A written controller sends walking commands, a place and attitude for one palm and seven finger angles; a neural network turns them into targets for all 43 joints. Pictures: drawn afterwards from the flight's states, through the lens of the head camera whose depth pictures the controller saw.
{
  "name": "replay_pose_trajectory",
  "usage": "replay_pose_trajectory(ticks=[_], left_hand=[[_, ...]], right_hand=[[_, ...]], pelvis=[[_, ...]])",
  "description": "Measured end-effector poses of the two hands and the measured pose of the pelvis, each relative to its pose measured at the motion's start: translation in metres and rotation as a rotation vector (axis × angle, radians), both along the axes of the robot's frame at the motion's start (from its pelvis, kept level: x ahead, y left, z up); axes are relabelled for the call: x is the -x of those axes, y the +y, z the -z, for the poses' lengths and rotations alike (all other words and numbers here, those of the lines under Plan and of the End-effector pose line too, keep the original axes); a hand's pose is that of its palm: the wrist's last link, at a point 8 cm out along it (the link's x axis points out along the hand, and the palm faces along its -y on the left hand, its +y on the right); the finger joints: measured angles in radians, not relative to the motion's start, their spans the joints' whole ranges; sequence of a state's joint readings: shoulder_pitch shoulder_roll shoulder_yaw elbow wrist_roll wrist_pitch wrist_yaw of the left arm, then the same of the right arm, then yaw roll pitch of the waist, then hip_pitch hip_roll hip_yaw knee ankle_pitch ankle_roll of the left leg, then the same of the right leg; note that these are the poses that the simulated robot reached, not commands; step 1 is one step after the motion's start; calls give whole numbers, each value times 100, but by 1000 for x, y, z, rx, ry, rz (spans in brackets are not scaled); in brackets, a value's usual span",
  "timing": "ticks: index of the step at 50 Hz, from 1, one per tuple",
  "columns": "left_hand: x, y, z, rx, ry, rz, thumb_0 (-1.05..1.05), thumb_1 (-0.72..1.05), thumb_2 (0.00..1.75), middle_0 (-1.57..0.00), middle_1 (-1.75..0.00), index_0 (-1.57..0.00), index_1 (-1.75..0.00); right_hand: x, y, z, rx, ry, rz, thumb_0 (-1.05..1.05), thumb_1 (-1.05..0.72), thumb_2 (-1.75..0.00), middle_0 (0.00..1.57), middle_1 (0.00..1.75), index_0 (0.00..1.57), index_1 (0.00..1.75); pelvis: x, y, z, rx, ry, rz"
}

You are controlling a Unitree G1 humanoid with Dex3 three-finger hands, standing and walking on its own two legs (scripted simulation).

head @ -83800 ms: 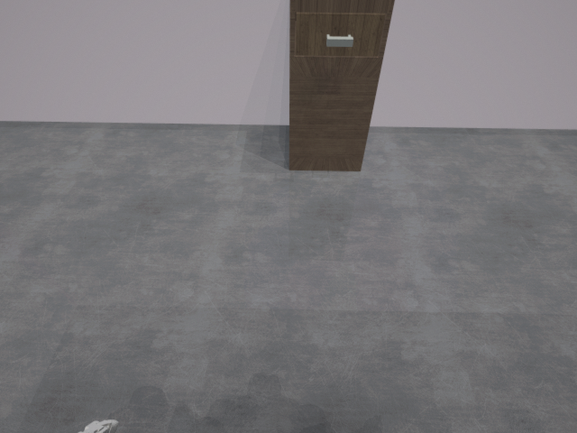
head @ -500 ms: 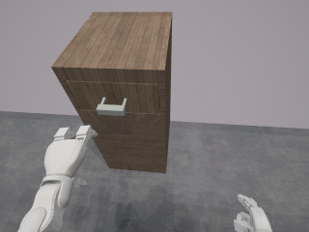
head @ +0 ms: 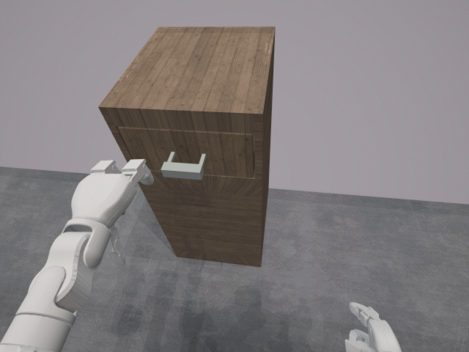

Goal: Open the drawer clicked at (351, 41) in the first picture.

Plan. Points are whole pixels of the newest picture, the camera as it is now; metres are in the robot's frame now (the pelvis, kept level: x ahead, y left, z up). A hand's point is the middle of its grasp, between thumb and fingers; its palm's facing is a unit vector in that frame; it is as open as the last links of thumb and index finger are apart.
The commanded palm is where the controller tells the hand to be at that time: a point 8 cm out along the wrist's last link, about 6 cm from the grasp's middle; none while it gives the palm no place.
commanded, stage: raise the hand with hooked fingers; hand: left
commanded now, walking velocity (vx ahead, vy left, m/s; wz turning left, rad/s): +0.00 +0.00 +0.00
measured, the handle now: (185, 163) +0.55 +0.21 -0.06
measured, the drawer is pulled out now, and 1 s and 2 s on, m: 0.00 0.00 0.00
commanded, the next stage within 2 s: move the hooked fingers above the handle in 0.24 s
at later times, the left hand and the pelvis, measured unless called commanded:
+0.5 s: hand (132, 219) +0.30 +0.22 +0.06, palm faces -0.01 -0.07 -1.00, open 13.9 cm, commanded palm +0.30 +0.23 +0.12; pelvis -0.01 -0.01 +0.00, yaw +0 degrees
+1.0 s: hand (155, 190) +0.39 +0.22 +0.03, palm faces -0.02 -0.04 -1.00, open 13.9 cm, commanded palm +0.37 +0.23 +0.10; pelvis -0.01 -0.01 -0.01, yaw -1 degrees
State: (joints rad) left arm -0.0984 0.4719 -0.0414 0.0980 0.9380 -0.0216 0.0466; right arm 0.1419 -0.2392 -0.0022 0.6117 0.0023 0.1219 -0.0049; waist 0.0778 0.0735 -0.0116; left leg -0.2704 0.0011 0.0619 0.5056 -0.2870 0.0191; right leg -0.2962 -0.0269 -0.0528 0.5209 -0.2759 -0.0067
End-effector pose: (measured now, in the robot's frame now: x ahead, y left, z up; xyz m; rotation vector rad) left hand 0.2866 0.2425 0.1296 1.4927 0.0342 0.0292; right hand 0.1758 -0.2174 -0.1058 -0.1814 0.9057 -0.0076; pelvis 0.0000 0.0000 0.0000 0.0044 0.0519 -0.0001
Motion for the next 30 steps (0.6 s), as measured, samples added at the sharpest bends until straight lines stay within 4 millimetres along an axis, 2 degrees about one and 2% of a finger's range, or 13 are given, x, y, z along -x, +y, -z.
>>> replay_pose_trajectory(ticks=[5, 10, 20, 25, 30], left_hand=[[6, -7, 7, 11, 7, 38, 0, -49, 30, -31, -120, -32, -120], [11, -10, 5, 2, -42, 47, 0, -49, 30, -32, -120, -32, -120], [12, -13, 5, -2, -30, 2, 0, -49, 30, -32, -120, -32, -120], [5, -17, 12, -9, 2, 22, 0, -50, 30, -32, -120, -32, -120], [-11, -12, 18, -19, 22, 22, 0, -50, 30, -32, -120, -32, -120]], right_hand=[[14, -15, 3, 27, 35, 24, 1, -90, -90, 20, 30, 20, 30], [21, -24, 5, 40, 50, 40, 1, -90, -90, 20, 30, 20, 30], [14, -21, 1, 13, 4, 44, 1, -90, -90, 20, 29, 20, 30], [11, -19, 0, 13, -14, 33, 1, -90, -90, 20, 30, 20, 30], [17, -22, 2, 28, -3, 42, 1, -90, -90, 20, 30, 20, 30]], pelvis=[[1, -1, 0, -2, 7, 4], [4, -4, 0, -3, 9, 3], [9, -9, 0, -7, -3, 2], [12, -12, 1, -8, -2, -3], [14, -15, 2, -7, 13, -9]])
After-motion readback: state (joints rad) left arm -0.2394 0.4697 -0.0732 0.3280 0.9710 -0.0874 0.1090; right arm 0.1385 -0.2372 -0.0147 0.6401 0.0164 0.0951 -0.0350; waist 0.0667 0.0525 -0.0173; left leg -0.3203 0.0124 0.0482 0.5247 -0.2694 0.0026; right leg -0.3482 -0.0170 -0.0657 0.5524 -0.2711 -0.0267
